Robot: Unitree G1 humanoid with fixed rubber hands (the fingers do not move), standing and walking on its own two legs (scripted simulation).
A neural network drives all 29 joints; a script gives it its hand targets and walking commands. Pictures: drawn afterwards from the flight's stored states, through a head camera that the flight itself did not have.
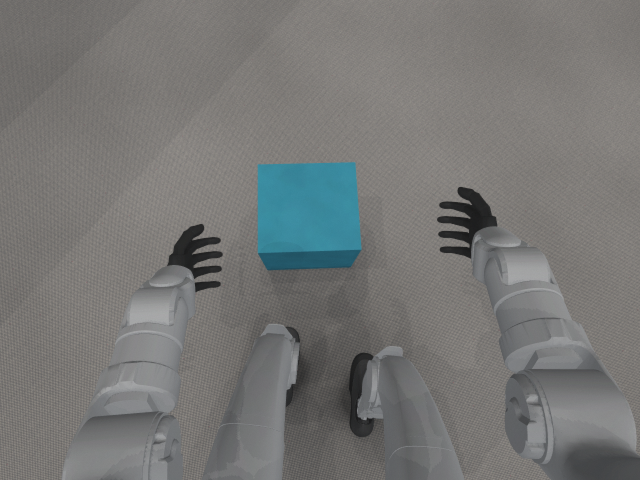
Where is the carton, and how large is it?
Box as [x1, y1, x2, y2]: [258, 162, 361, 269]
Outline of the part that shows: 354,162 258,164 258,253 267,269 346,267 351,265 361,249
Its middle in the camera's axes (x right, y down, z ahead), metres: -0.03 -0.05 +1.02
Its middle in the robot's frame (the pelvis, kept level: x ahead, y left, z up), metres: +0.56 +0.10 -0.57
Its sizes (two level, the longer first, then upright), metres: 0.238 0.220 0.227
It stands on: the floor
